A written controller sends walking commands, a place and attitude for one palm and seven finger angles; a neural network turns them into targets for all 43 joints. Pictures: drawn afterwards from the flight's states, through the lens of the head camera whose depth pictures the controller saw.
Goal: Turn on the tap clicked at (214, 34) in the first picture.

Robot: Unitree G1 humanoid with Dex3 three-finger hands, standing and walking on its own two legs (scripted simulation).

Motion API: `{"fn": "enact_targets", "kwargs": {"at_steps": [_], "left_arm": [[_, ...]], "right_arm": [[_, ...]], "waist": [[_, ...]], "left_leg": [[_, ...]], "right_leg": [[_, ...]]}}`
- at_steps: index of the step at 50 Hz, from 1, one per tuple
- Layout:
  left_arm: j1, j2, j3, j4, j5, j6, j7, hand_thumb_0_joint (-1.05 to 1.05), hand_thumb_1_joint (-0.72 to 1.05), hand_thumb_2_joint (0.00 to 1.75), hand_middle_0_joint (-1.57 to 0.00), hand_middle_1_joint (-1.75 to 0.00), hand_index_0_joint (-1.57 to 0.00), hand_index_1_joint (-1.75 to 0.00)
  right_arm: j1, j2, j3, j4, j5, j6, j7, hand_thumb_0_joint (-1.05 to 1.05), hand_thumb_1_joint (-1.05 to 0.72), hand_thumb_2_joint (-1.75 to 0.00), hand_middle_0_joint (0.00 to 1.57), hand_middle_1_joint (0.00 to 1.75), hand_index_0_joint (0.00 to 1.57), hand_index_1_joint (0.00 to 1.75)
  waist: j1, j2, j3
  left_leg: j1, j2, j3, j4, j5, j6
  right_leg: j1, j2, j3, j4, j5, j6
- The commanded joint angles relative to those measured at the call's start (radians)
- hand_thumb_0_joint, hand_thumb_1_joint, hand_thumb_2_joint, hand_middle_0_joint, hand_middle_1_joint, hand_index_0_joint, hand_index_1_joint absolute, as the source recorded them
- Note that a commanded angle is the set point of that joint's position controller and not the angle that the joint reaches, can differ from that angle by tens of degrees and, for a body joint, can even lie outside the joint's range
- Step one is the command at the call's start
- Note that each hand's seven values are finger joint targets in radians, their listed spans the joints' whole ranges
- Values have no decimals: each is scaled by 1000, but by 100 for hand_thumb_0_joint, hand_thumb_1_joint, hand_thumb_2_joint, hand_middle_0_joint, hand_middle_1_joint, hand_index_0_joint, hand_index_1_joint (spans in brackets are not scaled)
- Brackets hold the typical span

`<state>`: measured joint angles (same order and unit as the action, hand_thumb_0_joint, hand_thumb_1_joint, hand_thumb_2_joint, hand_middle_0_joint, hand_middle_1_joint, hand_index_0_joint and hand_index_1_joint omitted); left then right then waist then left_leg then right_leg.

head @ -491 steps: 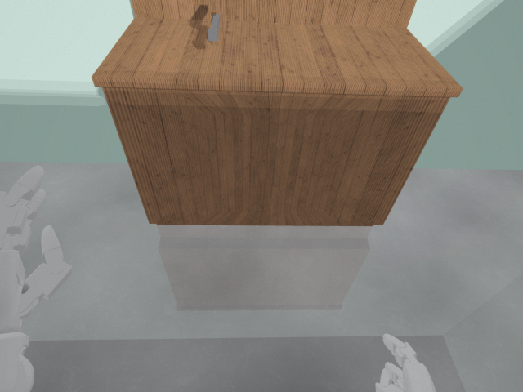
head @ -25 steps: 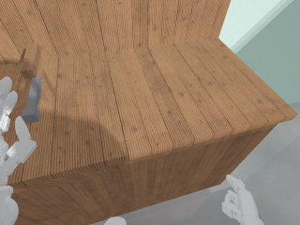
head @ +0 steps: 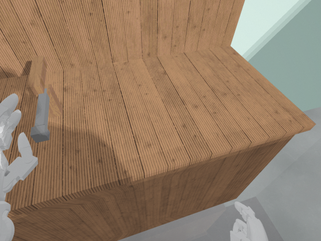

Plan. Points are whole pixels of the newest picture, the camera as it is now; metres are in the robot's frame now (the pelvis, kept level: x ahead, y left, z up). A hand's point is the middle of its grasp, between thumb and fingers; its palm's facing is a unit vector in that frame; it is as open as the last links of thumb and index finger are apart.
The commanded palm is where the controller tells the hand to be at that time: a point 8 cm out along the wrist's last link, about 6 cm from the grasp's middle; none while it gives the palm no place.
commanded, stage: come to a stop and stand still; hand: left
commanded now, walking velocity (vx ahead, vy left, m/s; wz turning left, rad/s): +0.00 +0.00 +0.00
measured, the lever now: (40, 133) +0.30 +0.31 +0.11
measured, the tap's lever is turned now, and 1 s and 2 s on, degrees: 0 0 0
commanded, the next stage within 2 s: look again from close up in 0.68 s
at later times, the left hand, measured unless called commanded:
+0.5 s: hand out of the picture +0.22 +0.32 +0.18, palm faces +0.49 -0.78 -0.39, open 7.4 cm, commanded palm +0.16 +0.33 +0.18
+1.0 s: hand (21, 147) +0.24 +0.29 +0.17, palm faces +0.42 -0.82 -0.40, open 7.4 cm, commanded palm +0.18 +0.31 +0.18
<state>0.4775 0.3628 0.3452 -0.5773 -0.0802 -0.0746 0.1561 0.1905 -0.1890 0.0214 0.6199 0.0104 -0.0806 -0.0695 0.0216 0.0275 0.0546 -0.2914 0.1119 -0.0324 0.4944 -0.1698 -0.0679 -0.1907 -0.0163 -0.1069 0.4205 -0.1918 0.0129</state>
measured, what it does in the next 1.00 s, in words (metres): stands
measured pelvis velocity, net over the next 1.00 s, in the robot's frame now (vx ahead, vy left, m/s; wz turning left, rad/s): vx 0.03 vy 0.03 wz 0.03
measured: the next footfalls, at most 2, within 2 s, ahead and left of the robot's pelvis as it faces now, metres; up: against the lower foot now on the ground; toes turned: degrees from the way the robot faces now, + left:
none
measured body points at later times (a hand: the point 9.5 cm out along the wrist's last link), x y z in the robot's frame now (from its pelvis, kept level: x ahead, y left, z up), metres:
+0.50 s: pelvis +0.01 +0.04 +0.00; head +0.05 +0.09 +0.44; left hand +0.19 +0.36 +0.20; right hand +0.19 -0.16 -0.07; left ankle +0.06 +0.15 -0.74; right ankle +0.02 -0.12 -0.74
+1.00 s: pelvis +0.03 +0.03 +0.00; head +0.06 +0.05 +0.45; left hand +0.21 +0.33 +0.19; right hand +0.22 -0.19 -0.07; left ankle +0.06 +0.15 -0.74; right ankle +0.03 -0.13 -0.74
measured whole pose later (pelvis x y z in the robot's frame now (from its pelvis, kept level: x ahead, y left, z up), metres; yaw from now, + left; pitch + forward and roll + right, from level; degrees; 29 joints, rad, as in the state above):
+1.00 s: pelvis +0.03 +0.03 +0.00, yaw +2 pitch -1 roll -2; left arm 0.45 0.37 0.38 -0.53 -0.03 -0.20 0.12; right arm 0.17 -0.20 -0.01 0.59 0.02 -0.11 -0.02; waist 0.03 -0.02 0.10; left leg -0.26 0.02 -0.03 0.49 -0.21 0.00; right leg -0.15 -0.03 -0.01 0.39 -0.22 0.05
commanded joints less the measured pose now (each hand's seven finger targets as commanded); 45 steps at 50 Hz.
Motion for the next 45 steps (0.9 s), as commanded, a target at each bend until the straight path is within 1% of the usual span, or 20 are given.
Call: {"fn": "enact_targets", "kwargs": {"at_steps": [1, 2, 3, 4, 5, 8, 9, 12, 13, 14, 19, 25, 29, 30, 34, 35, 39, 40, 44, 45], "left_arm": [[-1070, 938, 646, -250, 159, -168, -20, 0, 90, 90, -20, -30, -20, -30], [-487, 308, 214, 297, 82, -135, -65, 0, 90, 90, -20, -30, -20, -30], [-250, 288, 211, 198, 47, -148, -53, 0, 90, 90, -20, -30, -20, -30], [-193, 123, 67, 268, 31, -132, -51, 0, 90, 90, -20, -30, -20, -30], [-249, 141, 53, 123, 37, -158, -53, 0, 90, 90, -20, -30, -20, -30], [-166, 126, 8, -41, 33, -181, -58, 0, 90, 90, -20, -30, -20, -30], [-108, 116, 6, -74, 28, -178, -51, 0, 90, 90, -20, -30, -20, -30], [-156, 207, 116, -184, 57, -205, -34, 0, 90, 90, -20, -30, -20, -30], [-159, 228, 152, -198, 60, -215, -29, 0, 90, 90, -20, -30, -20, -30], [-164, 312, 238, -237, 61, -220, -16, 0, 90, 90, -20, -30, -20, -30], [-137, 258, 239, -204, 49, -254, -17, 0, 90, 90, -20, -30, -20, -30], [-177, 85, 50, -90, 66, -222, -38, 0, 90, 90, -20, -30, -20, -30], [-199, 122, 77, -65, 73, -192, -26, 0, 90, 90, -20, -30, -20, -30], [-198, 84, 41, -49, 69, -191, -32, 0, 90, 90, -20, -30, -20, -30], [-213, 203, 159, -163, 60, -191, -20, 0, 90, 90, -20, -30, -20, -30], [-183, 147, 114, -155, 53, -196, -28, 0, 90, 90, -20, -30, -20, -30], [-123, 204, 174, -230, 43, -200, -19, 0, 90, 90, -20, -30, -20, -30], [-95, 159, 139, -206, 38, -200, -25, 0, 90, 90, -20, -30, -20, -30], [-53, 161, 148, -157, 39, -185, -18, 0, 90, 90, -20, -30, -20, -30], [-40, 126, 115, -118, 38, -181, -25, 0, 90, 90, -20, -30, -20, -30]], "right_arm": [[35, -180, -96, -142, -40, -98, -25, 0, -90, -90, 20, 30, 20, 30], [3, -53, -50, -84, -9, -98, -17, 0, -90, -90, 20, 30, 20, 30], [-23, -116, -75, -164, -6, -107, -7, 0, -90, -90, 20, 30, 20, 30], [-53, -115, -70, -159, 17, -111, 15, 0, -90, -90, 20, 30, 20, 30], [-31, -135, -76, -168, 5, -109, 22, 0, -90, -90, 20, 30, 20, 30], [-64, -132, -69, -180, 4, -124, 46, 0, -90, -90, 20, 30, 20, 30], [-90, -123, -59, -181, 17, -130, 49, 0, -90, -90, 20, 30, 20, 30], [-93, -150, -63, -204, 7, -138, 49, 0, -90, -90, 20, 30, 20, 30], [-93, -149, -65, -206, 7, -140, 47, 0, -90, -90, 20, 30, 20, 30], [-108, -148, -59, -201, 8, -140, 45, 0, -90, -90, 20, 30, 20, 30], [-83, -125, -58, -180, 2, -155, 46, 0, -90, -90, 20, 30, 20, 30], [-44, -140, -65, -128, -2, -171, 61, 0, -90, -90, 20, 30, 20, 30], [-87, -128, -58, -138, 5, -148, 63, 0, -90, -90, 20, 30, 20, 30], [-72, -128, -58, -140, -1, -134, 60, 0, -90, -90, 20, 30, 20, 30], [-124, -125, -56, -175, 5, -112, 49, 0, -90, -90, 20, 30, 20, 30], [-111, -117, -54, -180, 2, -104, 47, 0, -90, -90, 20, 30, 20, 30], [-123, -116, -56, -195, 8, -102, 43, 0, -90, -90, 20, 30, 20, 30], [-105, -117, -56, -195, 4, -95, 42, 0, -90, -90, 20, 30, 20, 30], [-104, -125, -64, -190, 13, -91, 41, 0, -90, -90, 20, 30, 20, 30], [-81, -130, -66, -185, 8, -81, 41, 0, -90, -90, 20, 30, 20, 30]], "waist": [[36, -231, 29], [-3, -310, -132], [55, -208, -48], [30, -38, -86], [18, 28, -104], [23, 0, -95], [18, 45, -84], [20, 81, -67], [22, 89, -70], [22, 122, -91], [12, 159, -157], [-6, 100, -126], [2, 24, -128], [-4, 8, -113], [2, 30, -146], [1, 44, -139], [6, 93, -192], [4, 97, -186], [1, 73, -183], [-1, 55, -171]], "left_leg": [[-65, -57, 98, 95, 30, 64], [37, -155, 94, 72, 5, 81], [49, -122, 97, 78, 11, 62], [124, -94, 95, 27, -18, 61], [98, -100, 82, -12, -54, 64], [75, -89, 60, -82, -89, 64], [81, -61, 37, -133, -141, 75], [-135, -6, -70, -267, -341, 102], [-140, 0, -75, -265, -337, 111], [-110, 8, -81, -274, -321, 113], [-9, -27, -26, -150, -193, 105], [74, -22, -43, -128, -8, 89], [92, -35, -26, -119, 22, 84], [63, -39, -34, -113, 7, 86], [76, -57, -22, -123, -11, 81], [63, -54, -26, -120, -2, 87], [110, -54, -15, -99, 98, 81], [99, -52, -17, -96, 102, 85], [119, -47, -12, -87, 135, 80], [109, -46, -11, -82, 128, 83]], "right_leg": [[-123, -128, 174, -206, 80, 23], [-53, -163, 143, -142, 87, -63], [-103, -135, 215, -181, 103, -40], [-84, -149, 192, -127, 43, -74], [-49, -135, 150, -115, -55, -64], [-33, -82, 119, -105, -198, -37], [-34, -45, 72, -58, -210, -23], [115, 12, 45, 65, -166, -8], [129, 17, 51, 72, -137, -8], [130, 30, 42, 96, -118, -3], [119, 1, 92, 2, -18, -21], [52, 6, 94, -14, 86, -13], [53, -3, 107, -37, 100, -8], [60, -10, 98, -48, 99, -11], [91, -13, 112, -52, 96, -14], [100, -17, 99, -54, 109, -17], [122, -22, 104, -35, 173, -19], [127, -26, 96, -43, 178, -19], [111, -30, 102, -41, 194, -17], [105, -30, 94, -51, 193, -15]]}}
